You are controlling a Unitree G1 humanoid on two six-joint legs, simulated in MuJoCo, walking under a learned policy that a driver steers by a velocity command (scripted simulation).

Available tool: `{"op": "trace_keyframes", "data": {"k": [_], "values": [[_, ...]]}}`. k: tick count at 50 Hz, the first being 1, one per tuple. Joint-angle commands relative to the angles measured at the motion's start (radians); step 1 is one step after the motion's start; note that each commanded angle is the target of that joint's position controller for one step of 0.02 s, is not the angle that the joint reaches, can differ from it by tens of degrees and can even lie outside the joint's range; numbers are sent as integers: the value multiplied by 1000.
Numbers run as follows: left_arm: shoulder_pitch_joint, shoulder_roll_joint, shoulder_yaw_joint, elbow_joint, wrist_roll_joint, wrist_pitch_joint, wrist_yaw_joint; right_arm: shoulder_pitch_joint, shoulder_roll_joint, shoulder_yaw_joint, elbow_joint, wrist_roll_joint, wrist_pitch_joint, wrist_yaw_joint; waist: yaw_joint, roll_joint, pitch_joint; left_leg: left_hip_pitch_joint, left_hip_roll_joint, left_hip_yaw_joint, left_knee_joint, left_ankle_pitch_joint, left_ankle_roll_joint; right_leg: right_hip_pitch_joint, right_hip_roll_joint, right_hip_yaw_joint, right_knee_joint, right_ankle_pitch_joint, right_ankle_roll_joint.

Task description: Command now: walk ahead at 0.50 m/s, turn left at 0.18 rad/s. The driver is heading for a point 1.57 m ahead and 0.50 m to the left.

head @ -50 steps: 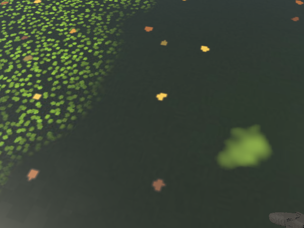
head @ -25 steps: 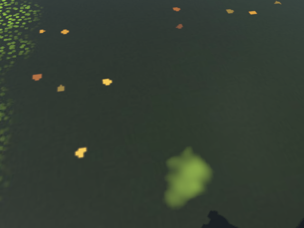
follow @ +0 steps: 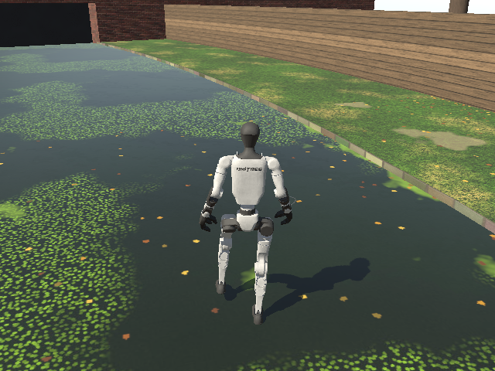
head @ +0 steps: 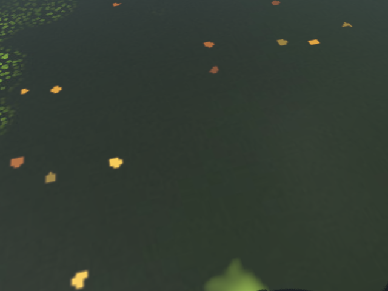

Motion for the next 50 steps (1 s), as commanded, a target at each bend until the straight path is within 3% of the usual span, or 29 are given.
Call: {"op": "trace_keyframes", "data": {"k": [1, 4, 7, 9, 10, 11, 12, 13, 14, 15, 16, 17, 18, 21, 25, 27, 29, 31, 33, 34, 35, 36, 37, 38, 39, 41, 45, 50], "values": [[3, 172, 43, -29, -1, -22, 8, -95, -40, -3, -77, 12, -15, 14, 33, -97, 30, 85, -30, 18, -134, 148, 18, -70, -265, 44, -123, 254, -103], [40, 176, 47, 10, -6, -12, 8, -150, -40, -2, -107, 15, -17, 35, 55, -82, 58, 10, -53, 7, -211, 95, 49, 73, -313, 23, -91, 300, -97], [44, 185, 52, 27, -10, 10, 16, -164, -39, -2, -137, 8, -19, 58, 42, -91, 43, -12, -85, 42, -244, -48, 89, 195, -347, 1, 2, 520, -75], [21, 212, 59, 19, -9, 24, 30, -85, -74, -19, -135, 2, -12, 59, -11, -134, -39, 127, -152, 110, -231, -161, 126, 218, -335, -32, 151, 898, -46], [8, 220, 59, 13, -7, 34, 38, 26, -113, -40, -114, 0, -8, 54, -74, -139, -110, 277, -193, 133, -240, -175, 152, 193, -314, -58, 310, 1029, -27], [-4, 215, 53, 2, -7, 35, 47, 175, -165, -66, -90, 3, -5, 41, -158, -110, -192, 537, -173, 69, -277, -96, 197, 41, -283, -89, 537, 942, 11], [96, 129, 23, -42, 10, 11, 39, 284, -281, -98, -88, -5, -1, 29, -139, 96, -345, 974, 92, -386, -265, -135, 377, -386, -147, -107, 954, 447, 87], [88, 101, 4, -35, 21, -22, 18, 298, -221, -81, -86, 11, 0, 26, -138, 159, -458, 1141, 206, -776, -428, -204, 465, -608, -3, 57, 1141, -339, 108], [1, 175, 23, -63, -22, -48, -2, 279, -165, -63, -87, 7, 5, 19, -168, 87, -361, 1095, 176, -666, -461, -309, 405, -716, -77, 142, 1181, -299, 88], [-72, 172, 17, -91, -38, -63, -8, 222, -147, -59, -99, 6, 8, 14, -151, 8, -236, 950, 142, -542, -479, -302, 367, -735, -124, 122, 1115, -225, 76], [-106, 163, 17, -101, -21, -69, -5, 161, -134, -54, -110, 4, 11, 12, -110, -68, -131, 785, 104, -456, -506, -214, 346, -713, -156, 101, 1006, -181, 78], [-100, 170, 25, -100, -1, -61, 2, 118, -111, -45, -125, -4, 10, 9, -72, -66, -88, 671, 72, -391, -531, -116, 334, -647, -186, 97, 930, -147, 87], [-79, 163, 26, -100, 5, -51, 4, 91, -108, -43, -137, -10, 11, 6, -44, -35, -69, 590, 49, -369, -555, -62, 339, -594, -191, 92, 895, -133, 103], [-59, 125, 14, -95, 13, -26, 14, 75, -131, -51, -131, -5, 9, -7, -20, -7, -50, 448, 7, -266, -579, 60, 343, -534, -188, 51, 739, -81, 160], [-218, 85, -5, -126, 8, -30, 11, 125, -159, -63, -105, 10, 22, -25, -86, 19, -43, 375, -65, -194, -555, -50, 271, -426, -131, 34, 418, 225, 183], [-268, 99, 0, -137, -6, -37, 4, 166, -165, -65, -89, 14, 30, -28, -108, 31, -52, 409, -51, -240, -530, -119, 254, -392, -107, 48, 336, 278, 182], [-279, 128, 13, -142, -14, -44, -1, 184, -156, -65, -81, 19, 36, -30, -103, 43, -57, 470, -27, -308, -479, -186, 235, -375, -105, 81, 274, 249, 166], [-248, 155, 29, -137, -18, -52, -4, 175, -152, -66, -83, 14, 40, -31, -74, 67, -59, 511, -4, -370, -416, -208, 214, -329, -109, 90, 249, 174, 134], [-111, 187, 52, -107, -10, -60, 4, 165, -99, -50, -92, 8, 40, -28, 2, 61, -115, 474, -61, -347, -264, -202, 164, -120, -144, 91, 200, 130, 76], [24, 240, 68, -98, 5, -62, 13, 185, -28, -26, -106, -6, 36, -23, 51, -68, -241, 373, -131, -253, 14, -343, 125, 108, -318, 261, 192, 36, 13], [95, 324, 89, -63, 16, -45, 8, 310, 13, -9, -147, 22, 25, -21, -10, -406, -331, 39, -242, -121, 328, -663, 71, 359, -526, 739, 81, -221, -152], [74, 235, 74, -74, -5, -42, 3, 294, -93, -29, -118, 32, 25, -26, 17, -299, -261, -81, -160, -141, 464, -608, 54, 317, -528, 813, 34, -437, -147], [39, 179, 58, -81, -8, -37, 7, 192, -144, -45, -126, 24, 32, -26, 44, -205, -149, -105, -130, -124, 500, -513, 49, 219, -482, 644, 31, -386, -103], [-5, 157, 48, -84, 0, -33, 8, 142, -135, -46, -134, 12, 37, -28, 33, -142, -95, -74, -99, -101, 485, -440, 42, 120, -435, 503, 27, -229, -78], [-34, 132, 41, -77, 3, -29, 10, 111, -124, -49, -146, 4, 37, -25, 20, -139, -50, -58, -75, -100, 442, -391, 38, 51, -395, 404, 11, -107, -72], [-50, 111, 35, -63, 7, -33, 14, 118, -90, -48, -151, 17, 45, -13, -7, -184, -30, 5, -43, -79, 396, -346, 35, -24, -351, 270, -32, 11, -61], [-30, 145, 49, -18, 1, -42, 13, 65, -38, -34, -176, 9, 57, -9, -9, -139, -7, -30, -30, -65, 275, -278, 16, -34, -366, 144, -84, 169, -100], [-10, 176, 52, 34, -13, -30, 8, -56, -2, -13, -192, 5, 34, 13, 21, -114, 17, 39, -51, -12, -36, -74, 28, -17, -335, 3, -100, 267, -89]]}}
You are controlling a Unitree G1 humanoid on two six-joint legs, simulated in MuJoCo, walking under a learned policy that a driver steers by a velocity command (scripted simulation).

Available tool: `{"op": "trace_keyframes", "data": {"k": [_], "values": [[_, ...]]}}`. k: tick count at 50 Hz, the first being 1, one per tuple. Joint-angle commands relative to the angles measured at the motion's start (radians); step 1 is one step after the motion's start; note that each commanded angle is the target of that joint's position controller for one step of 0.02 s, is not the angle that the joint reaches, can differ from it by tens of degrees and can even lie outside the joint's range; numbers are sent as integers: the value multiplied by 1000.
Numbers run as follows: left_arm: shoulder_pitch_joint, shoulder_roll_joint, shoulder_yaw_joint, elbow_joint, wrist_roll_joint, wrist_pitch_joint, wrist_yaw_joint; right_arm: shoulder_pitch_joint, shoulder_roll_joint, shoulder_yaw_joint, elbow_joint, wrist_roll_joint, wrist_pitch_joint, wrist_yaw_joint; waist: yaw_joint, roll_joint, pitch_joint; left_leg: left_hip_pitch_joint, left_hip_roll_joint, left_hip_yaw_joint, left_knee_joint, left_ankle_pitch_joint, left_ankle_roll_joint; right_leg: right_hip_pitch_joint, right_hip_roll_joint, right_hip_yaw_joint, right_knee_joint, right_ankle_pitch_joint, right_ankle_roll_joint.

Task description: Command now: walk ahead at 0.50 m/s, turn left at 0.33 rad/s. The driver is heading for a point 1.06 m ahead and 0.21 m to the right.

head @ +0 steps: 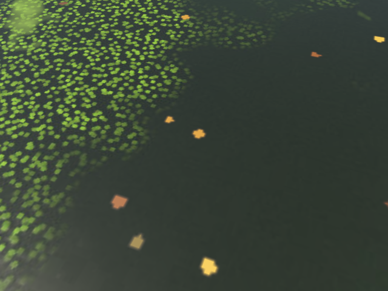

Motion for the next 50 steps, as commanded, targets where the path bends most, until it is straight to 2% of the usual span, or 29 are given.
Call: {"op": "trace_keyframes", "data": {"k": [1, 4, 6, 7, 8, 9, 10, 11, 12, 13, 14, 15, 16, 18, 20, 25, 28, 31, 33, 35, 36, 37, 38, 39, 40, 41, 42, 45, 50], "values": [[-45, 171, 36, -43, -15, -9, 2, -102, -2, 13, -86, -1, -28, 18, -8, -106, 39, 22, -5, 41, -171, 113, 11, -11, -244, 112, -124, 304, -157], [11, 192, 40, 1, -30, 5, -1, -177, -9, 14, -115, 4, -36, 32, 4, -114, 61, 44, -19, 70, -269, 79, 39, 61, -279, 110, -107, 347, -149], [17, 209, 45, 20, -37, 17, 1, -177, -31, 5, -123, 1, -38, 36, -21, -132, 51, 92, -42, 91, -317, 5, 73, 116, -297, 101, -51, 499, -134], [11, 223, 47, 26, -40, 22, 3, -131, -53, -6, -114, -4, -38, 35, -58, -147, 14, 180, -70, 113, -342, -17, 93, 129, -292, 84, 17, 662, -122], [-4, 225, 46, 30, -42, 28, 7, -13, -84, -25, -80, -9, -37, 30, -132, -144, -58, 359, -103, 140, -391, 27, 122, 104, -265, 44, 155, 803, -99], [3, 203, 35, 28, -34, 27, 12, 135, -135, -52, -33, -10, -32, 18, -200, -128, -151, 610, -96, 117, -382, 68, 149, -14, -223, 9, 345, 767, -65], [16, 128, 8, -10, -2, 17, 12, 290, -226, -74, -8, -21, -22, -2, -235, 37, -296, 956, 135, -200, -359, 75, 234, -321, -140, -19, 701, 366, -15], [101, 58, -19, -12, -2, -4, 1, 280, -254, -67, -8, -18, -26, 2, -165, 207, -426, 1098, 321, -646, -506, -61, 366, -568, 8, 126, 958, -348, 17], [12, 161, 10, -14, -33, -16, -8, 255, -164, -45, -6, -12, -32, 6, -199, 100, -342, 1031, 285, -589, -548, -138, 329, -667, -48, 211, 1035, -325, 10], [-67, 172, 14, -44, -49, -24, -10, 195, -137, -34, -3, -9, -38, 8, -180, 82, -192, 890, 244, -426, -568, -76, 294, -709, -89, 182, 1014, -234, 0], [-93, 152, 11, -39, -40, -24, -4, 134, -110, -27, 0, -11, -42, 9, -146, 14, -126, 761, 202, -317, -592, 2, 267, -678, -127, 173, 958, -150, 1], [-88, 147, 15, -33, -27, -16, -2, 93, -81, -19, 0, -19, -49, 12, -114, 20, -81, 661, 173, -239, -626, 78, 254, -631, -151, 176, 910, -94, 8], [-53, 131, 15, -19, -28, -2, -4, 70, -61, -15, 3, -26, -57, 13, -84, 35, -76, 596, 156, -188, -664, 101, 248, -569, -167, 188, 894, -52, 14], [-27, 91, 9, -5, -31, 24, -2, 63, -62, -20, 27, -26, -78, 12, -61, 29, -57, 529, 157, -115, -720, 147, 257, -538, -166, 195, 866, -12, 31], [-76, 82, 10, -22, -30, 38, 4, 71, -75, -26, 53, -35, -90, 5, -65, 16, -12, 509, 157, -44, -754, 173, 251, -593, -158, 222, 802, 62, 45], [-206, 60, 3, -61, -22, 28, -15, 89, -100, -31, 95, -32, -91, -13, -106, 1, 33, 543, 128, 118, -784, 192, 198, -600, -123, 193, 508, 337, 39], [-297, 45, -7, -102, -21, 26, -32, 136, -119, -38, 132, -22, -82, -21, -145, -18, 66, 622, 158, 161, -781, 201, 186, -612, -113, 157, 398, 365, 19], [-350, 54, -6, -147, -21, 28, -51, 163, -135, -46, 161, -9, -58, -26, -154, -16, 75, 753, 195, 187, -718, 289, 167, -654, -99, 126, 341, 263, -15], [-336, 74, 4, -167, -21, 30, -62, 148, -157, -53, 163, -4, -40, -35, -127, 10, 44, 801, 202, 215, -617, 550, 144, -595, -58, 73, 329, 154, -48], [-187, 127, 36, -147, -21, 37, -61, 128, -179, -58, 155, -4, -20, -47, -38, 37, -63, 789, 179, 251, -371, 847, 110, -378, 23, 11, 327, 76, -95], [-30, 187, 69, -111, -19, 39, -49, 115, -167, -50, 144, -4, -15, -55, 45, 3, -140, 673, 128, 274, -132, 797, 66, -138, 51, 38, 259, 159, -133], [69, 314, 103, -106, -9, 46, -27, 186, -91, -24, 99, -32, -32, -53, 27, -206, -268, 290, 15, 277, 263, 303, -9, 252, -190, 427, 272, 328, -271], [23, 316, 91, -141, -10, 39, -26, 214, -32, 7, 85, -42, -65, -35, -22, -290, -421, 39, -176, 82, 534, -506, -49, 437, -383, 900, 123, 433, -431], [11, 243, 70, -155, -6, 36, -28, 124, -117, -15, 78, -8, -88, -20, 29, -165, -406, -28, -103, -52, 574, -481, -24, 413, -349, 774, 119, 512, -378], [-37, 202, 59, -159, -10, 32, -27, 65, -114, -10, 55, 9, -96, -18, 8, -121, -279, -48, -60, -32, 510, -413, -7, 281, -309, 611, 130, 592, -334], [-92, 174, 53, -163, -22, 34, -24, 45, -111, -13, 61, -8, -94, -28, -29, -37, -171, -36, -23, -11, 419, -359, -10, 128, -254, 503, 116, 627, -291], [-132, 150, 46, -175, -20, 37, -18, 44, -126, -23, 60, -25, -82, -38, -60, -46, -129, 21, 3, -7, 354, -315, -15, 9, -231, 452, 94, 649, -270], [-180, 170, 52, -194, 2, 44, -8, 97, -92, -19, 65, -32, -41, -47, -118, -89, -117, 134, -13, 8, 254, -252, -53, -173, -179, 385, 53, 762, -273], [-164, 190, 59, -180, -22, 77, 27, 11, -65, -7, 43, -33, -22, -54, -94, -130, -162, 152, -63, 4, -9, -55, -93, -183, -122, 357, 96, 678, -209]]}}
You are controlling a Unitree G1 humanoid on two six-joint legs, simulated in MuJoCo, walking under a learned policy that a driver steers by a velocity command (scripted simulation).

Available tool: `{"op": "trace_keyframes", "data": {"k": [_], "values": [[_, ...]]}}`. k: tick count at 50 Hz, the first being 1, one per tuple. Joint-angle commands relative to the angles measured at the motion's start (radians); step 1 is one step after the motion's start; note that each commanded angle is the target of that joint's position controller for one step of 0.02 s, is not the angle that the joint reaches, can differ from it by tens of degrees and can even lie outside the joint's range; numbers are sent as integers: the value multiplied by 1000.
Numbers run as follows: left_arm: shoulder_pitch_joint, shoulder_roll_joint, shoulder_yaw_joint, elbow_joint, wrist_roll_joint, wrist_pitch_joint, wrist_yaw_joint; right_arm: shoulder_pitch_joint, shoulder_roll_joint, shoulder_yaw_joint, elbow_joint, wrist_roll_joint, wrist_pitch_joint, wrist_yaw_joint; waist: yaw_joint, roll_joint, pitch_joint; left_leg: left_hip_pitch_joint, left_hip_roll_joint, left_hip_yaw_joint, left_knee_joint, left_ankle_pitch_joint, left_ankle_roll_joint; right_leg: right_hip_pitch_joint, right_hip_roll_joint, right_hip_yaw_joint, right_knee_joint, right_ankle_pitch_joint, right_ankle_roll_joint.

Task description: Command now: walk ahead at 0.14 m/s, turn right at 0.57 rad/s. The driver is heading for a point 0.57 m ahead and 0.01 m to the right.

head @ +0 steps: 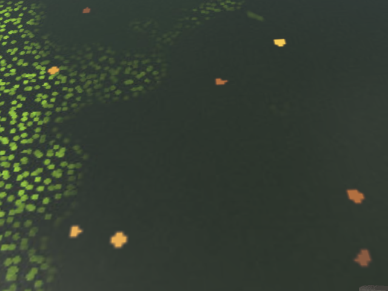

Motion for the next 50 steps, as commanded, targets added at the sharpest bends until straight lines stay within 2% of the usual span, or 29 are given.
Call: {"op": "trace_keyframes", "data": {"k": [1, 6, 8, 9, 10, 11, 12, 13, 14, 15, 16, 18, 20, 22, 25, 27, 28, 29, 30, 31, 32, 33, 35, 37, 39, 40, 41, 42, 50], "values": [[-26, 165, 45, -70, -11, 11, 27, 59, -60, -15, -35, 4, 7, -1, -33, -115, -217, 140, -48, 28, -119, 132, -20, 67, -215, 163, -32, 526, -133], [-19, 161, 45, -76, -7, 40, 36, -24, -80, -21, -61, 12, 0, 17, -6, -151, -188, 168, -86, -10, -299, 88, -5, 116, -227, 303, 31, 339, -112], [-43, 152, 42, -89, -10, 43, 37, 4, -94, -31, -56, 13, -11, 21, -29, -176, -176, 231, -92, -14, -414, 91, 19, 134, -215, 362, 72, 295, -91], [-72, 144, 38, -99, -13, 44, 38, 39, -96, -35, -47, 13, -19, 22, -59, -180, -171, 309, -84, -2, -531, 193, 40, 122, -186, 366, 109, 256, -63], [-60, 111, 28, -109, -7, 43, 37, 68, -128, -44, -44, 2, -25, 17, -60, -138, -194, 442, 12, -56, -585, 349, 80, 63, -141, 339, 186, 130, -22], [28, 50, 12, -110, 10, 39, 35, 62, -192, -54, -60, -15, -18, 6, 1, 90, -243, 612, 234, -249, -558, 691, 184, -75, -22, 197, 394, -303, 38], [69, 99, 23, -123, 0, 38, 35, 113, -188, -57, -36, -35, -4, 10, 7, 284, -258, 670, 381, -502, -588, 764, 361, -252, 49, 92, 582, -595, 92], [104, 180, 46, -91, 4, 39, 34, 96, -139, -46, -54, -15, -1, 13, -2, 181, -244, 652, 371, -467, -584, 686, 376, -282, -16, 100, 748, -542, 129], [66, 202, 59, -76, -7, 50, 35, 74, -98, -36, -62, -8, 5, 11, -13, 107, -216, 622, 304, -332, -564, 614, 332, -298, -39, 82, 815, -465, 151], [53, 184, 60, -66, -14, 66, 39, 40, -82, -30, -70, -1, 13, 9, -7, 71, -186, 581, 244, -234, -569, 539, 296, -300, -56, 63, 836, -415, 170], [30, 166, 55, -76, -12, 76, 42, 22, -82, -28, -68, 4, 20, 6, -12, 79, -161, 541, 220, -195, -584, 484, 289, -298, -71, 53, 833, -371, 180], [10, 100, 36, -89, -14, 79, 37, 20, -90, -29, -58, -4, 33, 2, -16, 115, -143, 485, 160, -99, -617, 463, 288, -237, -66, -5, 749, -326, 189], [-10, 74, 24, -99, -9, 73, 37, 30, -96, -31, -48, -5, 40, 0, -30, 145, -169, 517, 166, -73, -616, 496, 307, -196, -74, -29, 631, -331, 190], [-25, 63, 15, -104, -1, 69, 32, 25, -111, -36, -42, 2, 43, 2, -40, 156, -195, 521, 181, -58, -608, 499, 316, -118, -95, -43, 496, -320, 180], [-29, 75, 13, -98, 1, 67, 20, 38, -131, -40, -22, 15, 50, 10, -56, 174, -198, 515, 202, -73, -606, 434, 324, -27, -104, -71, 323, -264, 158], [10, 69, 13, -74, 3, 65, 10, 27, -131, -35, -9, 29, 55, 14, -29, 159, -179, 474, 187, -62, -580, 351, 300, 68, -92, -102, 127, -136, 124], [33, 68, 13, -58, 6, 63, 5, 39, -120, -30, 4, 36, 56, 14, -15, 146, -166, 431, 168, -47, -561, 295, 267, 143, -81, -113, 6, -54, 96], [30, 94, 16, -65, 16, 62, 6, 89, -97, -21, 27, 35, 50, 18, -23, 96, -162, 357, 138, -24, -532, 190, 196, 229, -124, -45, -52, 25, 60], [40, 170, 27, -78, 28, 64, 17, 114, -33, 1, 17, -4, 41, 29, -60, -139, -199, 254, 41, 84, -350, -24, 103, 322, -327, 187, -70, 212, -7], [-24, 149, 16, -74, 43, 56, 10, 66, -19, 4, -8, -6, 36, 23, -58, -280, -153, 263, -14, 107, -356, -210, 58, 119, -426, 262, -102, 131, -134], [-80, 101, 4, -94, 50, 39, 5, 22, -74, -8, 0, -3, 39, 16, -34, -213, -101, 308, 1, 80, -293, -191, 41, 57, -377, 240, -135, 7, -138], [-100, 71, -6, -79, 52, 24, 6, 19, -70, -12, 10, 2, 41, 15, -47, -206, -91, 317, -3, 74, -305, -137, 40, 57, -334, 199, -127, -21, -102], [-118, 75, -7, -63, 31, 4, 7, 50, -63, -13, 40, -7, 50, 8, -54, -208, -78, 351, 1, 66, -368, -42, 25, 78, -291, 147, -88, 63, -61], [-87, 58, -14, -37, 23, 0, 7, 75, -48, -4, 56, -7, 44, 14, -66, -168, -103, 441, 4, 68, -480, 120, 21, 94, -254, 105, -45, 142, -29], [-45, 51, -17, -20, 29, -2, 2, 88, -82, -5, 67, -2, 42, 16, -40, -113, -117, 510, 30, 54, -512, 271, 34, 90, -210, 93, -30, 35, 8], [-20, 50, -16, -17, 27, 2, 3, 83, -117, -17, 90, 8, 43, 17, -17, -41, -90, 479, 15, 64, -494, 198, 53, 77, -184, 69, -47, 1, 23], [-44, 61, -16, -6, 27, 4, 5, 85, -83, -12, 95, 7, 43, 20, -45, -50, -74, 462, 8, 63, -516, 165, 58, 87, -180, 59, -34, -24, 30], [-57, 61, -14, -6, 23, 5, 7, 84, -71, -8, 109, 2, 42, 19, -43, -37, -67, 460, 9, 61, -528, 166, 54, 87, -176, 51, -28, -27, 29], [-53, 43, -12, 54, 20, 12, 13, 86, -67, -6, 184, 6, 36, 3, -44, -23, -77, 492, 8, 63, -541, 191, 47, 104, -158, 25, -26, 39, 32]]}}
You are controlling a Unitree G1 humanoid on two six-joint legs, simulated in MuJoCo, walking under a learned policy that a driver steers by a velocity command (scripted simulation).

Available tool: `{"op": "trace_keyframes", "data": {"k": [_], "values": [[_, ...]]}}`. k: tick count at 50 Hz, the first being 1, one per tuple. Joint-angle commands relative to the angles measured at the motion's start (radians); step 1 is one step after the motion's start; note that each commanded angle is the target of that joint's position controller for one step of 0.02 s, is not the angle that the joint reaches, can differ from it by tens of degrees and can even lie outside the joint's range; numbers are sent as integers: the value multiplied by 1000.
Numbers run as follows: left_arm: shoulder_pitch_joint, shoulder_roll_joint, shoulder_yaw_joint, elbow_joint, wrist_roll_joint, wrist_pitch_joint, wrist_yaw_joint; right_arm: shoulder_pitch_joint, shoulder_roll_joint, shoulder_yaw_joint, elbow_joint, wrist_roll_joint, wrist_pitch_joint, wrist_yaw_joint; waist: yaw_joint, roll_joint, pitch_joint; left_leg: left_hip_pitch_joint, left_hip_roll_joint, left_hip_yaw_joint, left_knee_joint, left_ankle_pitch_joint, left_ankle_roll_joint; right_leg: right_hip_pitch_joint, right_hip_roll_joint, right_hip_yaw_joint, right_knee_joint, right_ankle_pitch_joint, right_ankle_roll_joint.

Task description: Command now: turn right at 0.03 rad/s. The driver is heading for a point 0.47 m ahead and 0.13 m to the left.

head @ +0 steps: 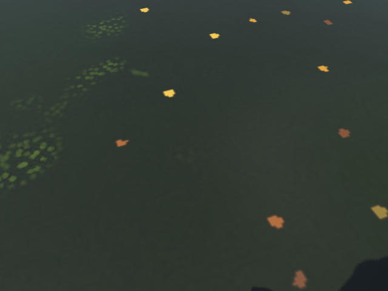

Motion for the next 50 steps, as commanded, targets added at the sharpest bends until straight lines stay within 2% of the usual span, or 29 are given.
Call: {"op": "trace_keyframes", "data": {"k": [1, 4, 5, 7, 9, 11, 13, 15, 16, 17, 18, 19, 20, 21, 23, 24, 26, 28, 31, 36, 39, 41, 42, 43, 44, 45, 46, 47, 50], "values": [[-7, 115, 32, -29, -2, -12, 4, -10, -110, -22, -19, 2, -10, -10, 4, 5, -32, 33, 22, -23, -48, 146, 12, -25, -80, 81, -105, 183, -25], [-1, 115, 33, 3, -3, -13, 6, -8, -110, -22, 8, 3, -9, -14, 3, -2, -30, 39, 20, -21, -49, 148, 15, -23, -74, 73, -107, 191, -21], [17, 115, 33, 20, -4, -12, 8, 6, -101, -20, 22, 4, -7, -16, 4, -13, -50, 43, 4, -2, -41, 69, 16, -15, -67, 69, -120, 92, -25], [41, 161, 50, 37, -15, -5, 13, -6, -98, -21, 30, 16, -7, -19, 24, -68, -2, -49, -52, 63, 56, -165, 29, -41, -89, 127, -176, -289, -68], [90, 209, 64, 50, -23, -13, 15, -61, -84, -18, -1, 25, -26, -15, 55, -164, 79, -206, -60, 77, 206, -217, 48, -50, -233, 340, -301, -535, -156], [101, 212, 68, 60, -26, -38, 17, -77, -92, -23, -15, 40, -55, 1, 56, -189, 128, -302, 2, 8, 326, -241, 90, -42, -328, 462, -351, -490, -215], [76, 197, 66, 55, -35, -53, 15, -62, -91, -23, -10, 48, -80, 21, 36, -157, 119, -323, 36, -9, 278, -273, 125, 14, -332, 421, -334, -364, -204], [0, 202, 67, 41, -50, -51, 10, 28, -79, -26, 40, 42, -95, 34, -27, -112, 66, -64, -5, 59, 68, -81, 131, -84, -243, 256, -278, -218, -147], [-7, 192, 64, 41, -46, -47, 7, 118, -80, -35, 89, 33, -94, 36, -62, -91, 25, 109, -53, 95, 22, 25, 112, -161, -189, 187, -211, -170, -124], [-14, 153, 52, 37, -36, -50, 5, 209, -95, -45, 124, 28, -90, 35, -93, -39, -4, 235, -35, 46, 1, 20, 109, -240, -137, 117, -86, -111, -91], [-33, 77, 29, 15, -22, -57, 1, 316, -164, -60, 136, 26, -89, 27, -124, 185, -37, 344, 169, -275, -159, -148, 178, -380, -26, -21, 248, -106, -13], [-39, 90, 36, -22, -36, -75, 6, 366, -234, -66, 141, 18, -97, 39, -121, 326, -38, 384, 341, -666, -305, -301, 317, -554, 46, -3, 489, -297, 9], [-18, 139, 47, -11, -59, -90, 5, 275, -184, -47, 118, 14, -108, 40, -73, 193, 28, 326, 363, -664, -311, -390, 335, -626, -34, 74, 628, -262, -9], [-5, 153, 50, 1, -66, -100, -3, 204, -138, -35, 90, 18, -115, 39, -46, 142, 76, 296, 317, -554, -311, -372, 299, -657, -80, 74, 653, -148, -29], [-19, 155, 58, 15, -45, -107, -6, 149, -119, -24, 69, 15, -117, 44, -24, 96, 84, 271, 251, -383, -324, -156, 237, -648, -135, 47, 597, 11, -37], [-31, 148, 60, 17, -37, -105, -12, 161, -91, -13, 71, 11, -112, 44, -24, 100, 70, 256, 213, -299, -327, -31, 216, -607, -147, 32, 560, 64, -30], [-50, 113, 55, 15, -29, -98, -21, 213, -89, -9, 87, 10, -103, 37, -33, 107, 48, 263, 179, -198, -324, 192, 217, -588, -140, -10, 506, 129, -3], [-112, 89, 48, -9, -27, -92, -23, 234, -107, -9, 92, 7, -94, 25, -41, 86, 56, 245, 164, -140, -334, 308, 224, -589, -132, -33, 406, 182, 24], [-227, 61, 32, -49, -33, -95, -31, 247, -124, -9, 90, 8, -87, 11, -64, 87, 82, 172, 136, -73, -368, 304, 215, -503, -103, -64, 198, 307, 39], [-341, 75, 24, -94, -42, -104, -55, 305, -129, -17, 118, 24, -80, 5, -68, 88, 126, 242, 191, -52, -363, 337, 222, -462, -80, -60, 39, 353, 3], [-284, 125, 42, -88, -40, -111, -63, 277, -156, -32, 109, 23, -68, 3, 0, 109, 53, 337, 221, -36, -235, 670, 197, -348, -42, -73, 17, 266, -47], [-14, 193, 79, -6, -30, -108, -51, 248, -154, -32, 96, 9, -48, 1, 140, 126, -121, 290, 154, 9, 101, 961, 142, 3, 9, -106, -9, 317, -98], [157, 250, 91, 35, -5, -106, -39, 259, -121, -18, 68, -6, -49, 0, 181, 38, -271, 41, 101, 11, 389, 670, 107, 353, -166, 78, 68, 523, -158], [197, 302, 94, 59, 8, -103, -43, 423, 31, 25, 77, -3, -64, 14, 86, -261, -459, -309, -123, -8, 795, -298, 37, 673, -460, 558, -10, 623, -371], [183, 209, 73, 59, -8, -98, -45, 379, -79, -3, 108, 22, -86, 18, 127, -148, -467, -336, -111, -169, 929, -404, 43, 587, -432, 595, -76, 639, -358], [65, 177, 58, 45, -17, -98, -41, 272, -117, -17, 67, 48, -96, 19, 96, -135, -276, -400, -57, -135, 929, -355, 50, 419, -395, 399, -92, 711, -311], [-12, 144, 47, 37, -16, -102, -41, 208, -116, -17, 54, 44, -99, 11, 65, -40, -185, -382, -3, -93, 871, -284, 46, 264, -347, 275, -118, 781, -273], [-52, 124, 40, 40, -13, -107, -43, 178, -111, -26, 49, 31, -92, 1, 37, -8, -125, -349, 26, -70, 808, -237, 38, 138, -311, 207, -154, 800, -249], [-89, 95, 25, 74, 12, -118, -48, 225, -32, -20, 51, 18, -50, -7, -35, -41, -112, -168, 57, -60, 652, -167, 25, -76, -261, 90, -229, 820, -241]]}}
